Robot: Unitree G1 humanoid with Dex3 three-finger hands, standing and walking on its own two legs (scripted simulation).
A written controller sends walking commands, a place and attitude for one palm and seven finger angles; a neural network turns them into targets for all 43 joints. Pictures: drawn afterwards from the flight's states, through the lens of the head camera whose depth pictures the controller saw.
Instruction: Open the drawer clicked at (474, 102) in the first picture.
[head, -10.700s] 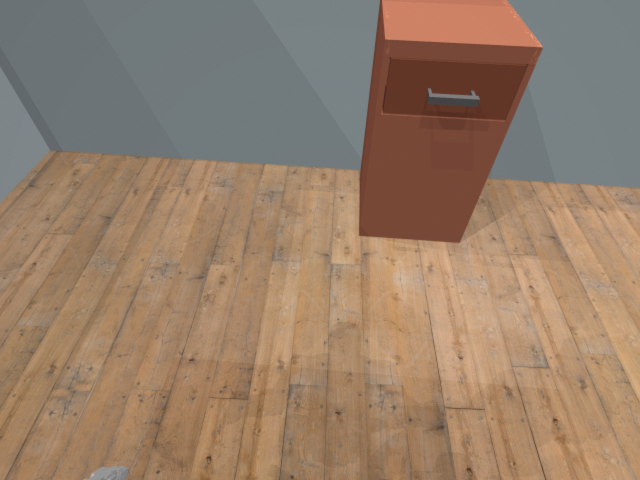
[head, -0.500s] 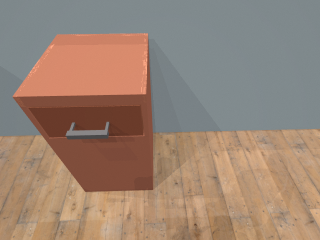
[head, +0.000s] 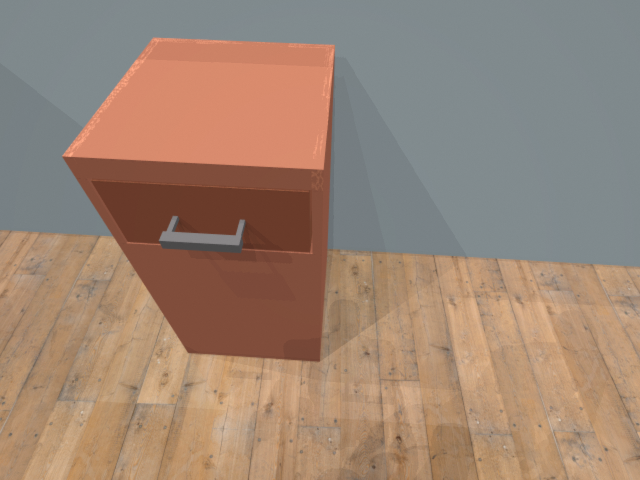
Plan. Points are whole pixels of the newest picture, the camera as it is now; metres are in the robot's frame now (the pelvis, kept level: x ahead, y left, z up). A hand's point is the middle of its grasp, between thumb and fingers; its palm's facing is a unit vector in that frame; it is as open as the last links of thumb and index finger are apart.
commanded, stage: come to a stop and stand still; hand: left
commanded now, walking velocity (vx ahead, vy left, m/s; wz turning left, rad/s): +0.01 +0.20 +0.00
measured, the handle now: (204, 232) +0.53 +0.26 -0.09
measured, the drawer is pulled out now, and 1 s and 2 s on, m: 0.00 0.00 0.00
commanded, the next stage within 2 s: look again from close up in 1.88 s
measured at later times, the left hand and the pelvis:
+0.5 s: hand out of the picture +0.01 +0.23 -0.17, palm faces +0.01 -0.97 -0.23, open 7.3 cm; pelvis -0.01 +0.05 +0.00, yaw -1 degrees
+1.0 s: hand out of the picture +0.02 +0.22 -0.17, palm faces +0.03 -0.98 -0.19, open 7.3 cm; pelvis +0.02 +0.05 +0.00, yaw -1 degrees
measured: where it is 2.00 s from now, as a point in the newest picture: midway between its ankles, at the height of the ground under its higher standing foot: outside the picture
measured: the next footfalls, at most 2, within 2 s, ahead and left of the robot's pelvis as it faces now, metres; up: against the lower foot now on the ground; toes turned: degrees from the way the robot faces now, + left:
left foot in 0.18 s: +0.03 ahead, +0.18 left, +0.00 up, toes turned -4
right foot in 0.48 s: +0.01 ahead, -0.02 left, +0.00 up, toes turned -2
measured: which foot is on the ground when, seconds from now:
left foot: up 0.00-0.16, down 0.18-1.00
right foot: down 0.00-0.18, up 0.20-0.46, down 0.48-1.00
